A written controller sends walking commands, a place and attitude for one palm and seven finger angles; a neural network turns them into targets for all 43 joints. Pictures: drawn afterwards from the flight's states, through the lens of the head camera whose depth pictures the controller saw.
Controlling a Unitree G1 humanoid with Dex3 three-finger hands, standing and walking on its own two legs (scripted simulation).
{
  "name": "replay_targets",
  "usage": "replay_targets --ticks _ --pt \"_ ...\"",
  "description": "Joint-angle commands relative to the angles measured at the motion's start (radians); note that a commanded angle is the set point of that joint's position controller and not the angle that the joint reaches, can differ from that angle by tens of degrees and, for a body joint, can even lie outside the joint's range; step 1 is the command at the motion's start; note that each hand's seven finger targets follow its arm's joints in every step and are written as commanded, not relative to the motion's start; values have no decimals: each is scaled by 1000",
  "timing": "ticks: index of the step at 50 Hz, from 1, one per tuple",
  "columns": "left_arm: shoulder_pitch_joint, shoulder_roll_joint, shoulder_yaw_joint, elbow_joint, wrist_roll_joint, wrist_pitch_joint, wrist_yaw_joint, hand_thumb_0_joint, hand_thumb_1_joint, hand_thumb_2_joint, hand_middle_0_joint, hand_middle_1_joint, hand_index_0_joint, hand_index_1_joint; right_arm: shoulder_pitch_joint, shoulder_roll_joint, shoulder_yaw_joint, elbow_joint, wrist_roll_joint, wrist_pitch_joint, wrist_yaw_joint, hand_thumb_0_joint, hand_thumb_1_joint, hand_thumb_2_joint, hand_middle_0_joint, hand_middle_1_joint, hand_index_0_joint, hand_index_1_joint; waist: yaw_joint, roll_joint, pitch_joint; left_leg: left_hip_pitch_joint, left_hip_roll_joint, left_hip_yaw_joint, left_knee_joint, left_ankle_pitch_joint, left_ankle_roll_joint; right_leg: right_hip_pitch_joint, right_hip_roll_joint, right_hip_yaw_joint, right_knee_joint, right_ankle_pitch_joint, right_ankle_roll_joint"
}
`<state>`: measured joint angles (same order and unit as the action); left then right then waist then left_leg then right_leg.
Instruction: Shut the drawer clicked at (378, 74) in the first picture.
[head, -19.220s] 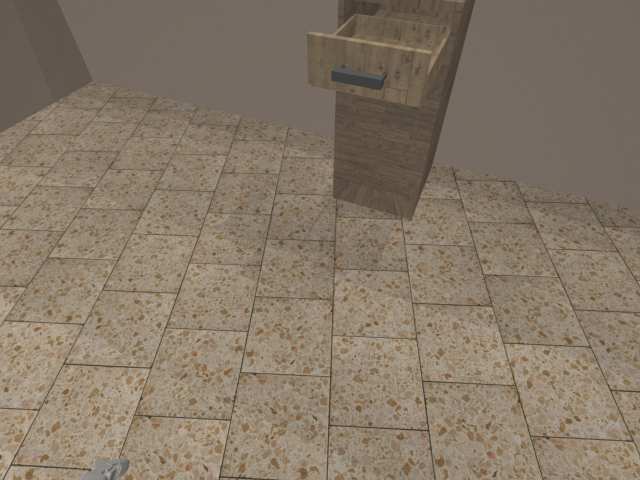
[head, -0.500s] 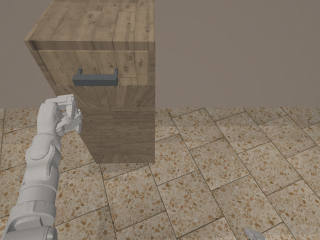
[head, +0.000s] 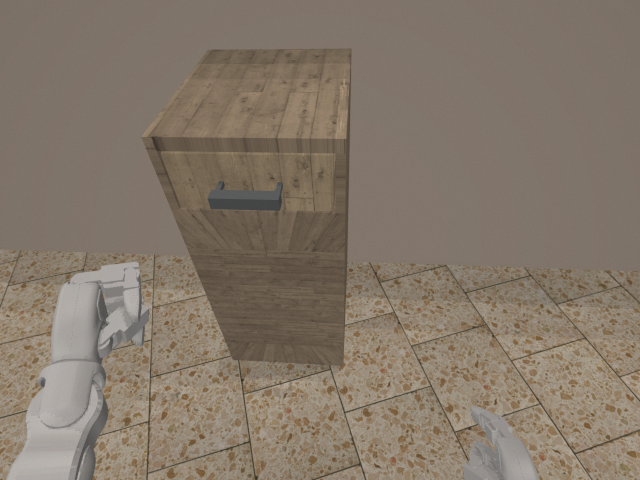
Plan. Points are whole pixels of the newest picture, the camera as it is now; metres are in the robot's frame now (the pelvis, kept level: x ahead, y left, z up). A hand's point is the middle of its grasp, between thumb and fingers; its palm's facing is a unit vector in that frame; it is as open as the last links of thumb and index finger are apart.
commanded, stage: draw the hand back to the body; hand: left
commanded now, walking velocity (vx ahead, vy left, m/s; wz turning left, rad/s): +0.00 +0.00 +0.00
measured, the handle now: (247, 193) +0.62 +0.20 +0.00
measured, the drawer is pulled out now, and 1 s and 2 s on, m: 0.00 0.00 0.00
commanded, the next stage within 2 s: step back with the hand held close in 0.46 s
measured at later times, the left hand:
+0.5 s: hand (80, 377) +0.17 +0.23 +0.15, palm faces +0.42 -0.82 -0.38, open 3.3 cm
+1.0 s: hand (73, 378) +0.17 +0.24 +0.15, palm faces +0.26 -0.82 -0.51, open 3.3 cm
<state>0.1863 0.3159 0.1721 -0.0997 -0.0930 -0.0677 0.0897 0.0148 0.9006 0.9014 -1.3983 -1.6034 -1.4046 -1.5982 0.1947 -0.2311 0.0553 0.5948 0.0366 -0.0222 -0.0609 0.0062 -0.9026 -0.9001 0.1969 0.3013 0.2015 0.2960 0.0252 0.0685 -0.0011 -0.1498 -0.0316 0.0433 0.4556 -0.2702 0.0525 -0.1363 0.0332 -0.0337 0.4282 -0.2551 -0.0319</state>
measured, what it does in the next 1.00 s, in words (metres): stands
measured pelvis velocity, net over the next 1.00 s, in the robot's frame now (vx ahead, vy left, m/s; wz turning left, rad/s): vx -0.03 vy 0.01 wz -0.02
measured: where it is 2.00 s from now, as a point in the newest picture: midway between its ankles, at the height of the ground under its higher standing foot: outside the picture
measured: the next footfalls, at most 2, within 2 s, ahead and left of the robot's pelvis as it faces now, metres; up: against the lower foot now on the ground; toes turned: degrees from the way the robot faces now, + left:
right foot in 1.54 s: -0.10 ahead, -0.10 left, +0.00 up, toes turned +4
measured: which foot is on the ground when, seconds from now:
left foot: down 0.00-1.00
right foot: down 0.00-1.00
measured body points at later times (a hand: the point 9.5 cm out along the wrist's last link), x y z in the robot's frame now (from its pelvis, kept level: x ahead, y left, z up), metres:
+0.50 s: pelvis -0.01 -0.01 +0.00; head -0.03 -0.04 +0.45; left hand +0.14 +0.27 +0.18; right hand +0.19 -0.23 -0.08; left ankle -0.01 +0.08 -0.74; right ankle -0.01 -0.10 -0.74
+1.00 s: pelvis -0.03 +0.01 +0.00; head -0.01 +0.00 +0.45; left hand +0.15 +0.28 +0.18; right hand +0.13 -0.25 -0.09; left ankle -0.01 +0.08 -0.74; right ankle -0.01 -0.10 -0.74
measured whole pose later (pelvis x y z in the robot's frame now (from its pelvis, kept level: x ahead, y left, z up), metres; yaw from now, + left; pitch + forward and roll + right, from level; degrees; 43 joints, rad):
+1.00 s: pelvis -0.03 +0.01 +0.00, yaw -1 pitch +1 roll -1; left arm 0.64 0.41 0.35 -0.53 -0.05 -0.19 0.12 0.01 0.89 0.90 -1.40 -1.60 -1.41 -1.60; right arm 0.20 -0.23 -0.03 0.56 0.02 0.01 -0.07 0.01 -0.90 -0.90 0.19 0.30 0.20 0.30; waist -0.02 0.03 0.04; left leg -0.26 -0.03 0.07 0.46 -0.22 0.07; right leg -0.25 0.03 -0.01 0.44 -0.20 -0.02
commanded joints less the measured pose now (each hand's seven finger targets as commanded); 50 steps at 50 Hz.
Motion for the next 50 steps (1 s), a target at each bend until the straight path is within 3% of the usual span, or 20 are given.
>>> replay_targets --ticks 1,3,6,8,14,15,18,19,24,26,29,30,31,32,36,39,43,44,47,50 --pt "-50 181 130 -315 4 -64 10 0 900 900 -1400 -1600 -1400 -1600 -131 -115 -52 -153 -13 -62 0 0 -900 -900 200 300 200 300 10 -48 -106 67 66 -60 -89 240 -18 44 -36 43 -80 221 -6" --pt "9 182 147 -356 4 -67 10 0 900 900 -1400 -1600 -1400 -1600 -135 -113 -55 -152 -14 -65 3 0 -900 -900 200 300 200 300 13 -56 -92 64 65 -58 -90 245 -17 49 -38 44 -87 224 -5" --pt "80 194 173 -440 6 -79 11 0 900 900 -1400 -1600 -1400 -1600 -140 -108 -55 -154 -20 -77 7 0 -900 -900 200 300 200 300 22 9 -83 68 59 -62 -98 228 -20 56 -38 45 -96 203 -8" --pt "151 196 187 -504 4 -86 14 0 900 900 -1400 -1600 -1400 -1600 -137 -105 -61 -158 -21 -88 9 0 -900 -900 200 300 200 300 25 2 -106 80 59 -58 -90 248 -19 68 -41 47 -95 222 -5" --pt "327 215 239 -600 6 -94 23 0 900 900 -1400 -1600 -1400 -1600 -135 -100 -69 -163 -19 -119 4 0 -900 -900 200 300 200 300 35 -8 -49 63 61 -57 -76 231 -22 37 -34 58 -115 209 -6" --pt "310 182 209 -584 7 -96 21 0 900 900 -1400 -1600 -1400 -1600 -131 -98 -66 -156 -21 -120 4 0 -900 -900 200 300 200 300 22 -14 -6 53 60 -58 -82 203 -22 14 -36 54 -118 182 -4" --pt "272 159 194 -523 13 -95 25 0 900 900 -1400 -1600 -1400 -1600 -119 -105 -73 -142 -20 -119 -2 0 -900 -900 200 300 200 300 8 -61 42 44 61 -59 -84 137 -14 -32 -38 57 -135 106 1" --pt "260 156 189 -508 15 -95 25 0 900 900 -1400 -1600 -1400 -1600 -118 -106 -74 -139 -19 -120 -5 0 -900 -900 200 300 200 300 7 -48 63 42 61 -61 -86 117 -14 -47 -37 57 -144 79 -1" --pt "254 181 208 -530 16 -110 32 0 900 900 -1400 -1600 -1400 -1600 -125 -101 -73 -144 -24 -130 -13 0 -900 -900 200 300 200 300 25 -46 -13 62 54 -62 -81 116 -8 -6 -45 66 -139 71 -1" --pt "256 193 218 -569 16 -114 37 0 900 900 -1400 -1600 -1400 -1600 -125 -98 -71 -146 -28 -140 -13 0 -900 -900 200 300 200 300 32 -7 -60 70 51 -56 -77 151 -8 29 -51 69 -122 124 -2" --pt "269 198 224 -566 17 -109 39 0 900 900 -1400 -1600 -1400 -1600 -130 -95 -68 -143 -28 -146 -11 0 -900 -900 200 300 200 300 36 -6 -51 64 52 -58 -75 172 -13 35 -49 72 -124 148 -4" --pt "145 331 372 -651 19 -157 44 0 900 900 -1400 -1600 -1400 -1600 -119 -121 -77 -167 -23 -124 -6 0 -900 -900 200 300 200 300 -7 -40 48 -6 69 -83 -45 90 8 -85 -110 223 -186 184 -1" --pt "232 253 321 -547 26 -165 37 0 900 900 -1400 -1600 -1400 -1600 -103 -100 -77 -138 -31 -110 -4 0 -900 -900 200 300 200 300 -18 -71 46 5 64 -89 -22 78 8 -102 -135 224 -198 176 -8" --pt "279 219 289 -512 32 -162 34 0 900 900 -1400 -1600 -1400 -1600 -103 -98 -80 -143 -31 -97 2 0 -900 -900 200 300 200 300 -20 -93 51 8 67 -84 -12 92 6 -113 -143 226 -204 188 -2" --pt "367 174 251 -500 37 -172 27 0 900 900 -1400 -1600 -1400 -1600 -96 -114 -98 -160 -29 -65 9 0 -900 -900 200 300 200 300 -21 -39 -51 6 90 -78 -42 217 2 -34 -131 156 -113 326 9" --pt "414 196 274 -525 35 -174 32 0 900 900 -1400 -1600 -1400 -1600 -113 -112 -106 -179 -26 -46 6 0 -900 -900 200 300 200 300 -15 -27 -103 -7 103 -84 -62 280 4 -7 -117 126 -68 362 17" --pt "455 241 322 -602 33 -185 44 0 900 900 -1400 -1600 -1400 -1600 -111 -107 -115 -207 -18 -29 2 0 -900 -900 200 300 200 300 -13 -70 -177 -40 113 -98 -45 360 1 40 -112 118 -10 438 18" --pt "455 262 339 -627 32 -186 48 0 900 900 -1400 -1600 -1400 -1600 -117 -112 -116 -212 -18 -27 -2 0 -900 -900 200 300 200 300 -9 -52 -186 -52 113 -104 -45 369 -1 47 -111 118 -1 440 17" --pt "485 250 336 -638 32 -187 52 0 900 900 -1400 -1600 -1400 -1600 -109 -105 -117 -219 -17 -25 -7 0 -900 -900 200 300 200 300 -13 -38 -186 -83 122 -113 -47 369 0 40 -103 115 30 431 19" --pt "480 250 331 -653 40 -191 54 0 900 900 -1400 -1600 -1400 -1600 -103 -112 -118 -220 -20 -35 -13 0 -900 -900 200 300 200 300 -12 25 -157 -135 143 -138 -88 301 8 21 -76 98 61 321 28"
